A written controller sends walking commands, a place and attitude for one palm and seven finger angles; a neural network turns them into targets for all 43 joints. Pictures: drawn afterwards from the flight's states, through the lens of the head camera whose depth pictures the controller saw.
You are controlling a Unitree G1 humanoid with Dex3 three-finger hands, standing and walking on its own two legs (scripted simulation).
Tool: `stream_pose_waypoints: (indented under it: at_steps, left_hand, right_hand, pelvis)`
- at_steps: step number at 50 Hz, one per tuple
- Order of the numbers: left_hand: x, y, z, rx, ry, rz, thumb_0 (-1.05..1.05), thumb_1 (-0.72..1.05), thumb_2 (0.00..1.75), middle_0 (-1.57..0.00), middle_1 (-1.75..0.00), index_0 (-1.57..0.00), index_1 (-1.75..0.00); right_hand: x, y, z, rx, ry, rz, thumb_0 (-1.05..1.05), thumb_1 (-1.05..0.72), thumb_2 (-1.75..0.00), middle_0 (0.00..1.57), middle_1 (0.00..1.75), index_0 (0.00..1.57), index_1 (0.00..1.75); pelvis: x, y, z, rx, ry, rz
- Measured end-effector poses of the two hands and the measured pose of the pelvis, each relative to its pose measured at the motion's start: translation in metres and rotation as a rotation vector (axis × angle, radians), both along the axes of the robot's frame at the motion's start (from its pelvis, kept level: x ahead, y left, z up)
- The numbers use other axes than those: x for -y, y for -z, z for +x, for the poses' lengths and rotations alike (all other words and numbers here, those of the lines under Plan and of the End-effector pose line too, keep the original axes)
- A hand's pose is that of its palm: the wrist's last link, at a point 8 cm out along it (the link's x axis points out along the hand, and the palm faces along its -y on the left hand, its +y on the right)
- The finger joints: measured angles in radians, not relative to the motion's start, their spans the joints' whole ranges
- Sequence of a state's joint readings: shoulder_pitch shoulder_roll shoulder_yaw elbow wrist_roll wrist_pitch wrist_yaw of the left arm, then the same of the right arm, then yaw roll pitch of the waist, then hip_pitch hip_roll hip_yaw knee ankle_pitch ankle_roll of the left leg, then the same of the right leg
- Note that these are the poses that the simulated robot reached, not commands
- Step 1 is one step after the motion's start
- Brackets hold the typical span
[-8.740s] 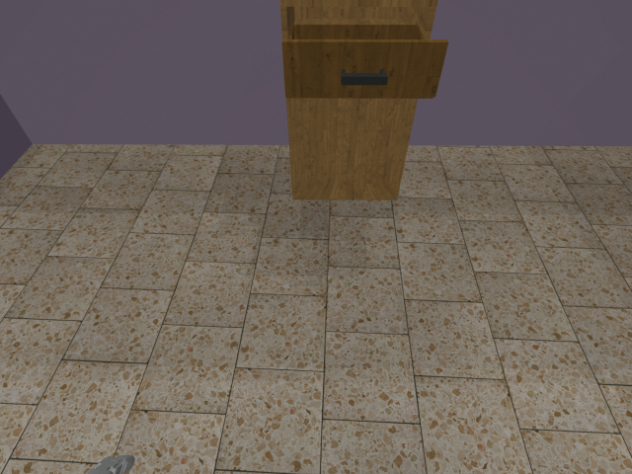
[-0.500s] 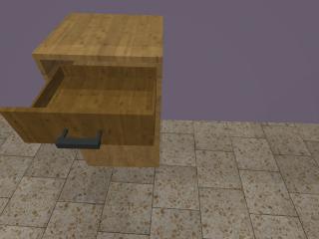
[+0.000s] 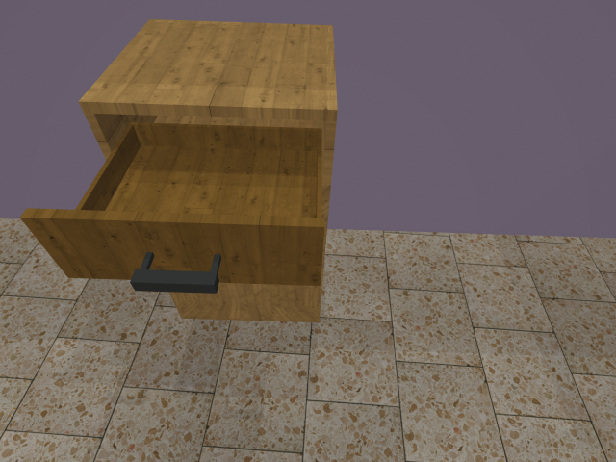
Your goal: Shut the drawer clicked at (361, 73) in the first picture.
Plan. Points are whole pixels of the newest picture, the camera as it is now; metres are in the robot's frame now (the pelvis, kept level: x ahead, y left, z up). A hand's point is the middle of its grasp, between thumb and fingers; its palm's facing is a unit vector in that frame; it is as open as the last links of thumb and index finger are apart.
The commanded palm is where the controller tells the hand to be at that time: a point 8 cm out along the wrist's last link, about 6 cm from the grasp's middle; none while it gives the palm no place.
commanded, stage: come to a stop and stand still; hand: left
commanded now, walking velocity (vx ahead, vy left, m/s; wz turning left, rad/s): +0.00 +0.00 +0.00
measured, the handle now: (179, 270) +0.39 +0.24 -0.02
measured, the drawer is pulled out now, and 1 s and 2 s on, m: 0.29 0.29 0.29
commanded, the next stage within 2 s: look again from close up in 0.52 s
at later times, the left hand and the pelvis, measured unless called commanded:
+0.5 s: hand out of the picture +0.00 +0.16 -0.18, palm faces +0.04 -0.98 -0.18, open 7.3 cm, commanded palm none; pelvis +0.01 +0.00 +0.00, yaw +0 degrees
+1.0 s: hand out of the picture +0.05 +0.19 -0.18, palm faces +0.02 -0.97 -0.22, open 7.3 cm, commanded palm none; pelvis +0.03 +0.01 -0.01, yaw +0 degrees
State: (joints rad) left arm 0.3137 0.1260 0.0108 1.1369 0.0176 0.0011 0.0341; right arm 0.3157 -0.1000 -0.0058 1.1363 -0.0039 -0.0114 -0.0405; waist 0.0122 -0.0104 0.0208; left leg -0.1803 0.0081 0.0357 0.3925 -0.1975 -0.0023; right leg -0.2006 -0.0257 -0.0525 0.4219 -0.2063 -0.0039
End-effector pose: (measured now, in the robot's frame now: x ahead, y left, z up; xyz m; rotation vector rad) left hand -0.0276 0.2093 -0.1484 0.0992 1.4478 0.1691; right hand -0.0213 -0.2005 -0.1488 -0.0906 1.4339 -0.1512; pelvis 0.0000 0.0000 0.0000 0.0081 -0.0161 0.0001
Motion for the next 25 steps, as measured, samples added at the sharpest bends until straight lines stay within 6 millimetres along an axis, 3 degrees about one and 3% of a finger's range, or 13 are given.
stream_pose_waypoints:
  at_steps: [25]
  left_hand:
    - [-0.001,-0.001,0.027,0.026,0.018,0.007,0.0,0.91,0.9,-0.2,-0.3,-0.2,-0.3]
  right_hand:
    - [0.014,-0.002,0.025,0.02,-0.015,-0.022,0.01,-0.91,-0.9,0.19,0.3,0.2,0.3]
  pelvis:
    - [0.003,-0.001,0.015,0.005,-0.003,0.001]
